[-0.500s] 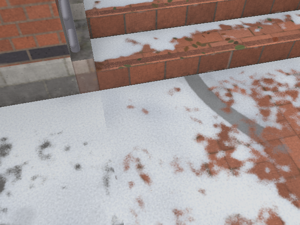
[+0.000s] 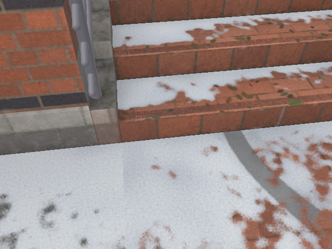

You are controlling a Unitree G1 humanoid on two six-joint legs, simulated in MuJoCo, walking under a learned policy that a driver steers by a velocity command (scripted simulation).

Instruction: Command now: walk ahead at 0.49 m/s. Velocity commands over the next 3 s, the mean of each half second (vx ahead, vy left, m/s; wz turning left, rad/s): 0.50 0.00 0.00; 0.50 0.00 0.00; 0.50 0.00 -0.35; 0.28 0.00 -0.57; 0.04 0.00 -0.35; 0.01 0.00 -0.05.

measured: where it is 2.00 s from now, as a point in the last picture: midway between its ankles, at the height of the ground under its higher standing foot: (190, 169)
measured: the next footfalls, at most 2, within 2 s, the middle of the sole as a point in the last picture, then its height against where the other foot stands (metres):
left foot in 0.24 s outside the picture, level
right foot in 0.80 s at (194, 235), level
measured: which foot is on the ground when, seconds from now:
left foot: up 0.00-0.22, down 0.24-0.82, up 0.84-1.00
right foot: down 0.00-0.24, up 0.26-0.78, down 0.80-1.00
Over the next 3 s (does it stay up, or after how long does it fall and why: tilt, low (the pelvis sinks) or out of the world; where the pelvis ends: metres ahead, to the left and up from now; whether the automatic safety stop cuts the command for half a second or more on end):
stays up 0.84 -0.08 -0.01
